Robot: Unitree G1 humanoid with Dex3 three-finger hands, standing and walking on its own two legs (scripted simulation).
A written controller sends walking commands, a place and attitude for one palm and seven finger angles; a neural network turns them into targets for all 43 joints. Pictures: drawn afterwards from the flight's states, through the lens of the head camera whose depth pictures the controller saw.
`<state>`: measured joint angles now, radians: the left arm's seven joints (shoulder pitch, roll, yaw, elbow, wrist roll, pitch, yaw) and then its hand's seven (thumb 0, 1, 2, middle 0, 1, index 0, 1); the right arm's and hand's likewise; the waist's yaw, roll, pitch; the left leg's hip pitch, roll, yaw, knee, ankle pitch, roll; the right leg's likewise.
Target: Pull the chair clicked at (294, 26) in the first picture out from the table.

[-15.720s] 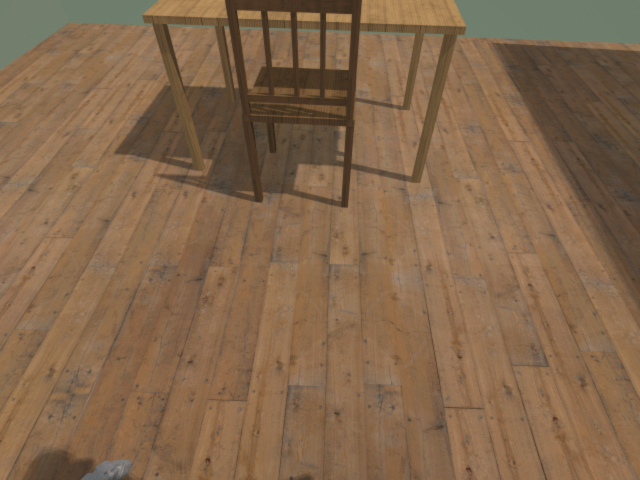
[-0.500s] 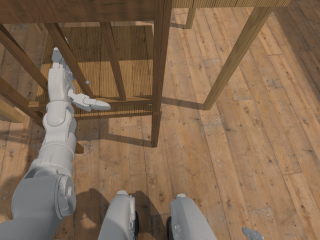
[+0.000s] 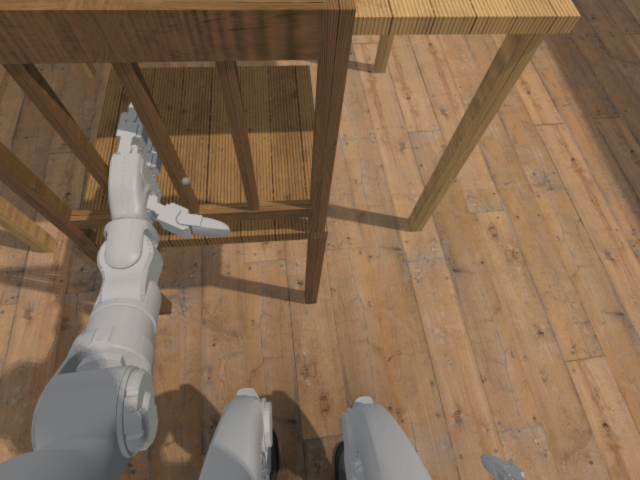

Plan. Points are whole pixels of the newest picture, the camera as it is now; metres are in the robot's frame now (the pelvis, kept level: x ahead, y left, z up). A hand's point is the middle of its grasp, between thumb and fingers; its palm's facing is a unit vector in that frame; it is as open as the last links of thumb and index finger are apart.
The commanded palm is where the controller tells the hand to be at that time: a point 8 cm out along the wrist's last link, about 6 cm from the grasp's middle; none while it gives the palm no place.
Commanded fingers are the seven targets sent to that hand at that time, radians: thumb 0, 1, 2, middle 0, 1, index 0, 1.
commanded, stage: hook a spindle and tug to test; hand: left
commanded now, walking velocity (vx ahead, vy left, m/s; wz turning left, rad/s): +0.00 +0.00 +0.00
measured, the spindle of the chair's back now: (166, 152) +0.51 +0.18 +0.04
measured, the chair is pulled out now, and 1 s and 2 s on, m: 0.00 0.00 0.05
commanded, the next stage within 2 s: step backward, pulling the chair out in 1.48 s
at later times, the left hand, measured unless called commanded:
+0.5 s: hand (186, 177) +0.47 +0.15 +0.04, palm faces +0.09 -0.99 -0.04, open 13.1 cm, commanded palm +0.44 +0.19 +0.03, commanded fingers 0.00 0.17 0.59 -0.50 -1.45 -0.50 -1.45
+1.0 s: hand (186, 177) +0.47 +0.15 +0.04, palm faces +0.09 -1.00 -0.02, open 5.4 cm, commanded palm +0.43 +0.19 +0.03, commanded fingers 0.00 0.90 0.90 -0.50 -1.45 -0.50 -1.45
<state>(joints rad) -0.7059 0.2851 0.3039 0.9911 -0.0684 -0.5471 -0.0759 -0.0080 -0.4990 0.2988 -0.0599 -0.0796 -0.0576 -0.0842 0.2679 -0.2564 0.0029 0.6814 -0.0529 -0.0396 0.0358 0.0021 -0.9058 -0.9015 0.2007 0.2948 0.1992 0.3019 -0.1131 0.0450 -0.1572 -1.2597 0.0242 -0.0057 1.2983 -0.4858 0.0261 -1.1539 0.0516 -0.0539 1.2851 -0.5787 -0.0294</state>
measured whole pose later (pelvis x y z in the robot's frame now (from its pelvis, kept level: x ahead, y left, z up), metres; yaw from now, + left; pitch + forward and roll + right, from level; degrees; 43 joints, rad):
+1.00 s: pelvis +0.01 +0.00 +0.00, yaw +0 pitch +26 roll -3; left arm -0.67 0.26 0.26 0.93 -0.10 -0.53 -0.03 0.01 0.77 0.82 -0.41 -1.37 -0.37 -1.40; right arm 0.27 -0.25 -0.01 0.67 -0.05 -0.02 0.05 0.00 -0.91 -0.90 0.20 0.29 0.20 0.30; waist -0.10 0.05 -0.16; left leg -1.24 0.02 -0.01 1.28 -0.50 0.02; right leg -1.13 0.05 -0.05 1.27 -0.59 -0.03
